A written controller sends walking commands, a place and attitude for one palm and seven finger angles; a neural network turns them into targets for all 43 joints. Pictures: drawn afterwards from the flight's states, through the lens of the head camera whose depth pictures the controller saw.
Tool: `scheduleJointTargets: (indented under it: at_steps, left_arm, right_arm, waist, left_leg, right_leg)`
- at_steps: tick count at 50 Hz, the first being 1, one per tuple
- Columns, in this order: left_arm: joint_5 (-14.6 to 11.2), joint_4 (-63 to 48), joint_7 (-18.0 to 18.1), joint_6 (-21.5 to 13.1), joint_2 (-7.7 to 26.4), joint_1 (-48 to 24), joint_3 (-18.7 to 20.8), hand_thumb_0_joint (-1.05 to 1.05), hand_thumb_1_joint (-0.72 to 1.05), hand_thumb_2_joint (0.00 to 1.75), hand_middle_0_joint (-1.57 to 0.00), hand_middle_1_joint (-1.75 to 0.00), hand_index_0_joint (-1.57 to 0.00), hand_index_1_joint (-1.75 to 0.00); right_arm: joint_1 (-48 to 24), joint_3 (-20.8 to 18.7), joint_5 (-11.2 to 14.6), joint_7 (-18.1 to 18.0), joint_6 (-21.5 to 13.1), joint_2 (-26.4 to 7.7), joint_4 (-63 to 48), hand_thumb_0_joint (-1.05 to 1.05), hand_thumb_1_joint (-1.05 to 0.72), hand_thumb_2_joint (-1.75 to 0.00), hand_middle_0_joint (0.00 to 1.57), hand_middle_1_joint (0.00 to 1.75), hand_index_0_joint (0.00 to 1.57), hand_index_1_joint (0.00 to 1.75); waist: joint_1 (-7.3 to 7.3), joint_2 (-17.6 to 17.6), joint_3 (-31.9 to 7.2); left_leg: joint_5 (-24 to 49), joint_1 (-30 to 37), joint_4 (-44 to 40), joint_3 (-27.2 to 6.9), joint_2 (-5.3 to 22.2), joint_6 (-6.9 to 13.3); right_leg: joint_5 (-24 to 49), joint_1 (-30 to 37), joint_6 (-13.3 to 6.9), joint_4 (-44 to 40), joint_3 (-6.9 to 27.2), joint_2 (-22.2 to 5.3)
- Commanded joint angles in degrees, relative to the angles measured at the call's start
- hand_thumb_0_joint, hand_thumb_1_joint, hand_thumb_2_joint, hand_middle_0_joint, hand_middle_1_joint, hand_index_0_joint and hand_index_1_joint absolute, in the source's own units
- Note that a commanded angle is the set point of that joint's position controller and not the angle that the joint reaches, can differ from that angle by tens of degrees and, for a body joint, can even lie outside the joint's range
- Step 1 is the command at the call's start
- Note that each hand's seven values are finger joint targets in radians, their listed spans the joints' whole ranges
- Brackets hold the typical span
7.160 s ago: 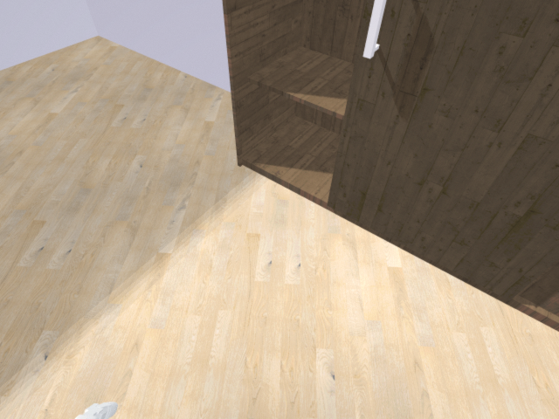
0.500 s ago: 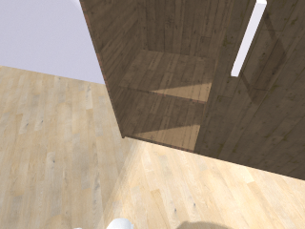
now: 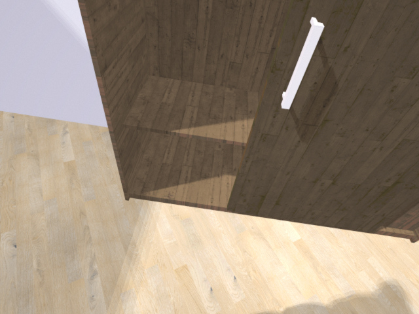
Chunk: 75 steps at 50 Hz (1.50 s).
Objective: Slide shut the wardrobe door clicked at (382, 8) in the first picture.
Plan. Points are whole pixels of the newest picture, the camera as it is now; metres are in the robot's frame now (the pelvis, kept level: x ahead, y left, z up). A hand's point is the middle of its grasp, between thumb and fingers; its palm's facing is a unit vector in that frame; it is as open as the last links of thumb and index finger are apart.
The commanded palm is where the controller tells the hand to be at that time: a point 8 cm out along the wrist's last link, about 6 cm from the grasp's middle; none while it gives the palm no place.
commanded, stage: take the last steps up to it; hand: right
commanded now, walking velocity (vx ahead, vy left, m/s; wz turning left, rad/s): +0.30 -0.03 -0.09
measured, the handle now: (298, 66) +0.74 -0.18 +0.15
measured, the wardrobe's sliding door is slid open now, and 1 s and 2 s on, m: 0.54 0.54 0.54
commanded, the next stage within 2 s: come to a stop and stand still in 0.82 s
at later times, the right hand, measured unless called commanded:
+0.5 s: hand out of the picture +0.01 -0.26 -0.18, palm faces +0.10 +0.99 -0.14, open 7.4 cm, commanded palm none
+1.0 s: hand (286, 243) +0.36 -0.21 -0.17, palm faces -0.01 +0.98 -0.20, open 7.3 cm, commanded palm none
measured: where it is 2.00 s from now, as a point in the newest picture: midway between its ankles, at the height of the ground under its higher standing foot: outside the picture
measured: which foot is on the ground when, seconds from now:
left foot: down 0.00-0.32, up 0.34-0.84, down 0.86-1.00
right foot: up 0.00-0.30, down 0.32-0.86, up 0.88-1.00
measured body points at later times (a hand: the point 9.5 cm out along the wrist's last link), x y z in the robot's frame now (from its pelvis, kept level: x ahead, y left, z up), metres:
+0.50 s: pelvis +0.08 -0.09 +0.00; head +0.07 -0.11 +0.45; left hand +0.13 +0.15 -0.14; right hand +0.01 -0.31 -0.17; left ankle +0.07 +0.06 -0.67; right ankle +0.04 -0.16 -0.74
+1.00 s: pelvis +0.26 -0.04 -0.01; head +0.28 -0.02 +0.43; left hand +0.18 +0.17 -0.18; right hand +0.36 -0.26 -0.16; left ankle +0.31 +0.04 -0.74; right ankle +0.17 -0.16 -0.66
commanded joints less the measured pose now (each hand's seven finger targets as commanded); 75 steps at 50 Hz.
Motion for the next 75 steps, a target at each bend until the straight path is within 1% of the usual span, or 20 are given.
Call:
scheduleJointTargets:
  at_steps: [1,10,14,16,17,20,24,36,40,41,42,43,44,46,50,56,64,65,67,75]
  left_arm:
    - [0.4,-4.4,-0.3,-2.1,3.0,-4.6,0.0,0.0,0.9,0.9,-0.2,-0.3,-0.2,-0.3]
    - [-0.5,-4.4,-0.6,-4.5,-0.7,-9.2,-1.8,0.0,0.9,0.9,-0.2,-0.3,-0.2,-0.3]
    - [-0.8,-0.3,0.4,-6.2,0.6,0.7,-1.9,0.0,0.9,0.9,-0.2,-0.3,-0.2,-0.3]
    - [-0.2,2.5,1.5,-6.6,9.8,11.9,0.4,0.0,0.9,0.9,-0.2,-0.3,-0.2,-0.3]
    - [-0.5,2.2,1.8,-5.9,10.7,12.6,0.4,0.0,0.9,0.9,-0.2,-0.3,-0.2,-0.3]
    - [-0.5,0.9,2.4,-6.7,3.2,4.5,-1.7,0.0,0.9,0.9,-0.2,-0.3,-0.2,-0.3]
    - [-0.9,0.7,2.7,-8.6,0.6,5.2,-1.9,0.0,0.9,0.9,-0.2,-0.3,-0.2,-0.3]
    - [0.1,5.8,3.4,-8.7,1.3,14.1,-2.2,0.0,0.9,0.9,-0.2,-0.3,-0.2,-0.3]
    - [-0.4,6.2,3.4,-8.0,3.3,12.6,-1.7,0.0,0.9,0.9,-0.2,-0.3,-0.2,-0.3]
    - [-0.9,6.1,3.2,-8.0,3.2,11.6,-1.7,0.0,0.9,0.9,-0.2,-0.3,-0.2,-0.3]
    - [-1.5,5.7,2.5,-8.0,0.5,13.5,-1.9,0.0,0.9,0.9,-0.2,-0.3,-0.2,-0.3]
    - [-1.9,4.8,2.6,-8.1,-1.5,16.1,-2.3,0.0,0.9,0.9,-0.2,-0.3,-0.2,-0.3]
    - [-1.9,4.3,2.8,-7.7,-0.7,12.7,-2.1,0.0,0.9,0.9,-0.2,-0.3,-0.2,-0.3]
    - [-1.3,3.9,2.1,-6.8,-2.5,8.2,-2.0,0.0,0.9,0.9,-0.2,-0.3,-0.2,-0.3]
    - [-1.1,6.1,2.6,-3.9,-6.8,12.9,-3.7,0.0,0.9,0.9,-0.2,-0.3,-0.2,-0.3]
    - [-1.1,1.6,2.5,-2.1,-3.5,4.0,-1.9,0.0,0.9,0.9,-0.2,-0.3,-0.2,-0.3]
    - [-1.1,-0.7,2.2,-2.3,-1.4,1.2,-1.2,0.0,0.9,0.9,-0.2,-0.3,-0.2,-0.3]
    - [-0.9,-0.4,2.2,-2.9,0.0,2.1,-1.1,0.0,0.9,0.9,-0.2,-0.3,-0.2,-0.3]
    - [-0.5,-2.8,2.7,-3.5,6.2,-0.5,-0.5,0.0,0.9,0.9,-0.2,-0.3,-0.2,-0.3]
    - [-0.6,-3.6,4.3,-4.2,4.1,-3.1,-1.4,0.0,0.9,0.9,-0.2,-0.3,-0.2,-0.3]
  right_arm:
    - [6.4,-2.5,-0.2,-0.3,-2.4,-10.1,-0.2,0.0,-0.9,-0.9,0.2,0.3,0.2,0.3]
    - [12.2,-2.4,-1.0,0.3,-2.8,-10.8,5.9,0.0,-0.9,-0.9,0.2,0.3,0.2,0.3]
    - [9.0,-2.1,-0.1,0.5,-2.1,-9.1,7.2,0.0,-0.9,-0.9,0.2,0.3,0.2,0.3]
    - [7.8,-0.8,0.1,1.0,-1.8,-3.6,5.2,0.0,-0.9,-0.9,0.2,0.3,0.2,0.3]
    - [3.9,-1.1,-0.4,0.9,-1.6,-5.7,3.6,0.0,-0.9,-0.9,0.2,0.3,0.2,0.3]
    - [3.6,-1.8,-0.9,1.7,-0.9,-5.6,6.1,0.0,-0.9,-0.9,0.2,0.3,0.2,0.3]
    - [7.4,-2.1,-0.9,2.1,-0.5,-3.7,7.5,0.0,-0.9,-0.9,0.2,0.3,0.2,0.3]
    - [-11.7,-1.3,0.0,2.6,-0.8,-3.5,0.4,0.0,-0.9,-0.9,0.2,0.3,0.2,0.3]
    - [-1.6,-1.7,-0.1,1.9,-1.9,-5.4,3.5,0.0,-0.9,-0.9,0.2,0.3,0.2,0.3]
    - [5.3,-2.3,-0.3,1.7,-2.4,-7.1,5.7,0.0,-0.9,-0.9,0.2,0.3,0.2,0.3]
    - [11.7,-3.7,-0.7,1.0,-3.3,-12.2,7.2,0.0,-0.9,-0.9,0.2,0.3,0.2,0.3]
    - [15.6,-4.5,0.0,0.8,-3.3,-15.8,8.2,0.0,-0.9,-0.9,0.2,0.3,0.2,0.3]
    - [12.7,-4.0,0.8,0.5,-2.9,-15.5,7.2,0.0,-0.9,-0.9,0.2,0.3,0.2,0.3]
    - [2.4,-3.1,0.7,0.1,-2.7,-11.5,4.8,0.0,-0.9,-0.9,0.2,0.3,0.2,0.3]
    - [-6.6,-1.1,0.0,-1.0,-2.7,-6.3,2.8,0.0,-0.9,-0.9,0.2,0.3,0.2,0.3]
    - [-1.7,-2.9,-0.4,-1.3,-0.3,-10.0,2.6,0.0,-0.9,-0.9,0.2,0.3,0.2,0.3]
    - [-4.5,-3.7,-0.4,-1.5,1.2,-11.7,0.9,0.0,-0.9,-0.9,0.2,0.3,0.2,0.3]
    - [-3.6,-3.3,0.0,-1.4,1.5,-10.6,0.8,0.0,-0.9,-0.9,0.2,0.3,0.2,0.3]
    - [-0.4,-2.1,0.5,-1.4,1.9,-6.9,0.7,0.0,-0.9,-0.9,0.2,0.3,0.2,0.3]
    - [1.4,-3.1,-0.3,-0.2,3.1,-8.7,3.4,0.0,-0.9,-0.9,0.2,0.3,0.2,0.3]
  waist:
    - [-3.59,11.8,4.3]
    - [-5.19,12.8,3.4]
    - [0.09,6.7,1.1]
    - [4.69,-16.7,-1.4]
    - [4.97,-10.5,2.5]
    - [0.94,-5.0,10.6]
    - [-1.73,-1.4,6.8]
    - [1.79,-3.8,7.9]
    - [-3.29,-2.4,1.1]
    - [-6.5,-1.3,-2.6]
    - [-8.56,9.9,-8.7]
    - [-7.44,17.3,-14.9]
    - [-7.31,10.8,-11.4]
    - [-4.08,6.5,-1.5]
    - [2.48,5.3,0.4]
    - [-1.6,9.0,-2.3]
    - [0.31,10.7,-3.7]
    - [0.41,6.7,-5.3]
    - [-0.72,-11.8,-5.5]
    - [-1.0,-2.3,-6.3]
  left_leg:
    - [-8.6,3.4,-16.4,-16.0,14.6,4.0]
    - [-4.3,3.2,-16.0,-13.2,15.1,5.9]
    - [-8.3,-10.9,-6.5,-6.0,9.5,1.9]
    - [-17.3,-27.5,20.4,2.9,0.5,-3.0]
    - [-16.9,-29.3,28.0,-1.8,1.7,-1.8]
    - [-5.7,-28.4,36.8,-5.1,5.2,-1.9]
    - [3.2,-27.2,38.1,-4.6,4.5,-3.4]
    - [3.5,-28.1,17.2,-0.6,2.5,-1.5]
    - [5.3,-8.0,7.5,3.0,-2.7,0.8]
    - [10.7,3.0,3.6,2.0,-2.1,1.2]
    - [19.2,18.3,3.2,-10.8,8.4,5.5]
    - [33.7,24.4,-1.8,-30.6,23.0,12.7]
    - [28.7,17.6,-5.4,-29.2,22.8,14.8]
    - [9.3,1.2,-11.0,-24.4,19.3,12.1]
    - [36.0,-12.6,-9.4,-6.9,13.5,7.4]
    - [43.1,-3.5,-3.6,-10.1,14.9,9.5]
    - [31.7,-4.3,3.2,-9.3,12.2,5.4]
    - [23.6,-6.3,7.1,-7.3,9.2,2.5]
    - [-19.6,-12.5,24.6,-4.4,-1.5,-2.8]
    - [-7.7,-18.9,39.3,-10.6,-2.0,-5.4]
  right_leg:
    - [1.5,-9.1,0.6,-1.7,-1.4,-3.2]
    - [-4.1,1.4,-1.5,-24.9,-7.7,-2.8]
    - [3.2,25.5,-1.8,-40.4,-10.5,-1.3]
    - [-10.9,35.9,-8.3,-51.8,16.7,-22.1]
    - [-16.1,30.0,-10.8,-54.6,19.3,-24.5]
    - [-10.2,17.7,-9.5,-57.1,10.4,-19.0]
    - [8.8,19.7,-8.8,-56.0,0.9,-14.6]
    - [40.7,29.6,-10.4,-48.4,-4.2,-15.6]
    - [55.7,27.0,-8.1,-34.7,-6.8,-14.6]
    - [50.0,22.0,-6.5,-26.5,-8.1,-12.7]
    - [29.5,8.7,-4.7,-10.8,-9.8,-7.8]
    - [-14.7,-0.3,-2.9,7.7,-9.8,0.4]
    - [-15.9,-1.6,-4.3,13.4,-3.5,-1.7]
    - [-8.1,-3.0,-4.2,13.8,-2.8,-5.4]
    - [-5.1,8.4,-1.3,-5.5,-3.1,-6.0]
    - [-5.2,3.9,0.2,-12.6,-5.1,-2.1]
    - [6.7,13.8,-0.3,-32.2,-4.7,-1.6]
    - [17.4,19.3,-1.3,-38.3,-3.7,-4.5]
    - [52.0,18.1,-11.7,-43.4,13.6,-23.0]
    - [28.8,21.7,-11.0,-45.5,5.2,-15.8]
